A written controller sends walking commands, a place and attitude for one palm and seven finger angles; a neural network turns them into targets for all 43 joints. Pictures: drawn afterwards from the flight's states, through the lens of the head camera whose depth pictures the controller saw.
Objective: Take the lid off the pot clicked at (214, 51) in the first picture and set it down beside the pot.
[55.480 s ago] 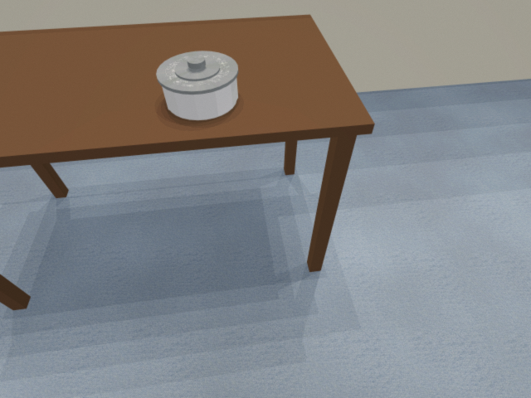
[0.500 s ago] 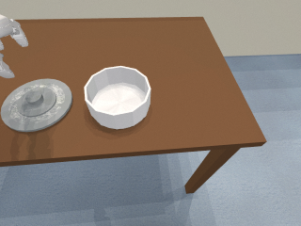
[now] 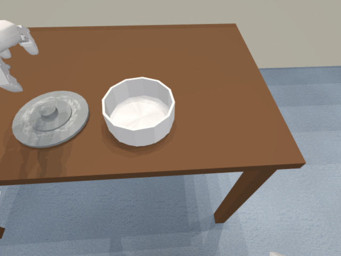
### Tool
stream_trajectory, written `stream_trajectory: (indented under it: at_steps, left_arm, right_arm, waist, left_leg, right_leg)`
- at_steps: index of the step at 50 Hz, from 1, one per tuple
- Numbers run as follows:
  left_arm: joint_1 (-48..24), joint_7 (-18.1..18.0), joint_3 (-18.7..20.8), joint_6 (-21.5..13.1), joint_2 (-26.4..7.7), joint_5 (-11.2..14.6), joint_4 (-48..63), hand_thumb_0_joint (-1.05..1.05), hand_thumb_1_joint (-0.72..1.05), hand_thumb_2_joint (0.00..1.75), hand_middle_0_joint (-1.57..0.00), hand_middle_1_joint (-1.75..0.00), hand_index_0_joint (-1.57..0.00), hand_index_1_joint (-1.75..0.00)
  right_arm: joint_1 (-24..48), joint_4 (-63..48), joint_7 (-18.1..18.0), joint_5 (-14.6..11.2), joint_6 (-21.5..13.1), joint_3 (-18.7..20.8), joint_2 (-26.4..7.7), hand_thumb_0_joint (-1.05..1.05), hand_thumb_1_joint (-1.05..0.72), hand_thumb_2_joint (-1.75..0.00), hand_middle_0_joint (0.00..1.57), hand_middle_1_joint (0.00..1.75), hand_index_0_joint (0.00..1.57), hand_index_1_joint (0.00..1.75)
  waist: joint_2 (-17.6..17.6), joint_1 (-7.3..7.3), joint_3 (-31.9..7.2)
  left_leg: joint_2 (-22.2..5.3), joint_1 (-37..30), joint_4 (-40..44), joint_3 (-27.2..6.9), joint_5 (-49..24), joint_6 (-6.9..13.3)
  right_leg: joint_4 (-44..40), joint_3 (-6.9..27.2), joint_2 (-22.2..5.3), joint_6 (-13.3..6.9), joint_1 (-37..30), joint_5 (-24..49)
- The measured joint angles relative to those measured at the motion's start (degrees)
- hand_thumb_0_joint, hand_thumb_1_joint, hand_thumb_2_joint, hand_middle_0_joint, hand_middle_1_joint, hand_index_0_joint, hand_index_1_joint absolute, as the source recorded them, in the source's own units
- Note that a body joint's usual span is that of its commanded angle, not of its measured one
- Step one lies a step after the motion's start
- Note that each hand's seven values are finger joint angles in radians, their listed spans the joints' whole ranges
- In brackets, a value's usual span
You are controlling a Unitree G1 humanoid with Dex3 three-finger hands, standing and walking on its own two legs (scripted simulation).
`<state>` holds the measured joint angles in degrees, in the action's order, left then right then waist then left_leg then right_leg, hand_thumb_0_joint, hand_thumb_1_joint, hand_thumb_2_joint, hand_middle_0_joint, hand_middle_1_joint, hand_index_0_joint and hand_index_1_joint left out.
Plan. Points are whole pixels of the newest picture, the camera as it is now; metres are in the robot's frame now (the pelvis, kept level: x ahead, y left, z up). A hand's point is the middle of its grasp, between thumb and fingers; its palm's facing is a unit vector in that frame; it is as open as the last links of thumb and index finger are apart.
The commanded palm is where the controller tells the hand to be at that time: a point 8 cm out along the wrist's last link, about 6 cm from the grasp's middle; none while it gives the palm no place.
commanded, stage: draw the hand back to the body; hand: left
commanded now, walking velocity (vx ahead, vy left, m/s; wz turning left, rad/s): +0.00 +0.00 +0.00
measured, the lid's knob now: (48, 111) +0.47 +0.33 +0.05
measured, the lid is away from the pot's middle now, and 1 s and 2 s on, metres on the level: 0.25 0.25 0.25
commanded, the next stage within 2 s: none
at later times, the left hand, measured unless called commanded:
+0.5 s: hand (35, 58) +0.41 +0.23 +0.25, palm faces +0.36 -0.89 -0.30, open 11.0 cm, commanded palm +0.35 +0.29 +0.26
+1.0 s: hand (28, 90) +0.34 +0.22 +0.25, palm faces +0.50 -0.84 -0.24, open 8.8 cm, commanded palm +0.28 +0.25 +0.25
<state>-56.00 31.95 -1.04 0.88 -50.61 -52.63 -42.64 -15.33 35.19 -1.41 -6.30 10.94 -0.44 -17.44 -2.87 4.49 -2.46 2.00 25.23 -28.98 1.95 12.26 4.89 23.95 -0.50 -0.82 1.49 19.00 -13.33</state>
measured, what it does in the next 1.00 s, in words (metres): shifts its weight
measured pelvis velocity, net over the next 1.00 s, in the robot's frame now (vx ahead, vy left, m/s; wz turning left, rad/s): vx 0.03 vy -0.07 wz -0.03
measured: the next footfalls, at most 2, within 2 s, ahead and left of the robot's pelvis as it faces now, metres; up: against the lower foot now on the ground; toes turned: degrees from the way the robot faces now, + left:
none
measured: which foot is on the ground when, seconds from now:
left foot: down 0.00-1.00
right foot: down 0.00-1.00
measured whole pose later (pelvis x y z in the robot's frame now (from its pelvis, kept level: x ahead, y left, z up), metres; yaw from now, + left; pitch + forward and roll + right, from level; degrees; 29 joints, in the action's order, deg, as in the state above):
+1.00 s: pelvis +0.03 -0.07 +0.01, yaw -2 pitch -2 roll +0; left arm -9.5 -4.7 24.6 -3.8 -26.5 6.6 0.3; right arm -8.3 37.9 -3.5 -3.2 -2.6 -0.7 -15.3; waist -3.1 -2.0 0.8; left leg -2.1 8.2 -23.6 2.1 13.7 -0.4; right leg 20.5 0.2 3.3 -2.7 3.6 -15.2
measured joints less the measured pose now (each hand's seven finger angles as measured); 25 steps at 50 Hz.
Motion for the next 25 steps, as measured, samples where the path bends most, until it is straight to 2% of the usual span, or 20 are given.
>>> stream_trajectory:
  at_steps: [3,7,13,14,16,17,18,19,21,25]
  left_arm:
    - [2.2,-0.1,0.6,0.7,0.7,1.2,1.7,0.00,-0.06,0.76,-0.42,-0.77,-0.41,-0.76]
    - [3.9,0.3,-0.8,2.2,1.5,1.5,4.1,0.00,-0.06,0.76,-0.42,-0.77,-0.41,-0.76]
    - [6.3,0.0,-1.4,2.6,2.5,2.5,6.7,0.00,-0.06,0.76,-0.42,-0.77,-0.42,-0.76]
    - [6.7,-2.2,0.6,2.2,3.6,9.5,6.8,0.00,-0.06,0.76,-0.42,-0.77,-0.42,-0.76]
    - [8.9,-10.4,5.3,-0.9,7.1,25.8,7.8,0.00,-0.06,0.76,-0.42,-0.77,-0.42,-0.76]
    - [10.8,-14.6,7.5,-2.6,9.1,32.4,9.0,0.00,-0.06,0.76,-0.42,-0.77,-0.42,-0.76]
    - [12.8,-18.4,9.4,-3.9,10.9,37.8,10.5,0.00,-0.06,0.76,-0.42,-0.77,-0.42,-0.76]
    - [14.7,-21.7,11.1,-4.8,12.6,42.1,12.0,0.00,-0.06,0.76,-0.42,-0.77,-0.42,-0.76]
    - [17.6,-26.9,13.6,-5.7,15.6,47.5,15.1,0.00,-0.06,0.76,-0.42,-0.76,-0.42,-0.76]
    - [23.6,-32.8,19.0,-6.7,18.8,52.3,21.6,0.00,-0.04,0.77,-0.41,-0.75,-0.41,-0.75]
  right_arm:
    - [1.0,-0.5,0.1,-0.1,0.1,-0.4,0.0,0.01,-0.90,-0.90,0.20,0.30,0.20,0.29]
    - [2.3,-1.2,0.0,-0.3,0.2,-0.7,0.4,0.01,-0.90,-0.90,0.20,0.30,0.20,0.29]
    - [4.0,-1.5,-0.2,-0.4,0.2,-1.3,0.9,0.01,-0.90,-0.90,0.20,0.30,0.20,0.29]
    - [3.6,-2.2,-0.4,-0.3,-0.6,-0.9,1.2,0.01,-0.90,-0.90,0.20,0.30,0.20,0.29]
    - [2.2,-3.2,-1.2,0.2,-3.5,-1.3,1.7,0.01,-0.90,-0.90,0.20,0.30,0.20,0.29]
    - [1.9,-3.1,-1.5,0.5,-4.7,-2.0,2.0,0.01,-0.90,-0.90,0.20,0.30,0.20,0.29]
    - [1.7,-2.8,-1.8,0.7,-5.6,-2.7,2.4,0.01,-0.90,-0.90,0.20,0.30,0.20,0.29]
    - [1.7,-2.4,-2.0,0.9,-6.5,-3.3,2.8,0.01,-0.90,-0.90,0.20,0.30,0.20,0.29]
    - [1.7,-1.5,-2.2,1.4,-8.1,-4.1,3.7,0.01,-0.90,-0.90,0.21,0.30,0.20,0.29]
    - [1.9,-0.3,-2.1,2.7,-11.0,-4.1,4.3,0.01,-0.90,-0.90,0.21,0.30,0.21,0.30]
  waist:
    - [-0.2,-0.39,0.2]
    - [-0.2,-1.21,0.6]
    - [-0.2,-2.20,1.0]
    - [-0.2,-2.79,1.7]
    - [0.1,-4.28,3.6]
    - [0.5,-4.70,4.0]
    - [0.9,-4.92,4.2]
    - [1.4,-4.95,4.2]
    - [2.4,-4.71,4.2]
    - [2.9,-3.46,4.2]
  left_leg:
    - [0.1,-0.5,0.2,-0.2,-0.3,0.0]
    - [0.2,-1.1,0.5,-0.6,-0.7,-0.1]
    - [0.2,-2.0,0.8,-1.1,-1.2,-0.4]
    - [0.2,-2.8,1.0,-1.1,-1.3,-0.5]
    - [0.1,-5.5,2.2,-0.7,-1.4,-0.8]
    - [0.0,-6.9,2.9,-0.4,-1.5,-1.0]
    - [-0.1,-8.1,3.6,0.0,-1.5,-1.1]
    - [-0.4,-9.1,4.1,0.3,-1.4,-1.2]
    - [-0.8,-10.8,4.8,0.7,-1.2,-1.6]
    - [-1.8,-13.1,5.2,1.4,-0.3,-2.4]
  right_leg:
    - [-0.1,-0.2,-0.1,0.2,-0.5,0.1]
    - [-0.1,-0.6,-0.1,0.0,-1.2,0.3]
    - [-0.2,-1.1,-0.1,-0.3,-2.1,0.4]
    - [-0.3,-1.1,0.0,-0.8,-2.8,0.4]
    - [-0.7,-0.7,0.1,-2.1,-5.0,0.3]
    - [-1.2,-0.3,0.1,-2.2,-6.1,0.3]
    - [-1.7,0.1,0.2,-1.9,-7.1,0.5]
    - [-2.3,0.5,0.4,-1.6,-8.0,0.7]
    - [-3.2,1.0,0.8,-1.3,-9.5,0.9]
    - [-4.3,1.8,1.7,-1.4,-11.7,0.8]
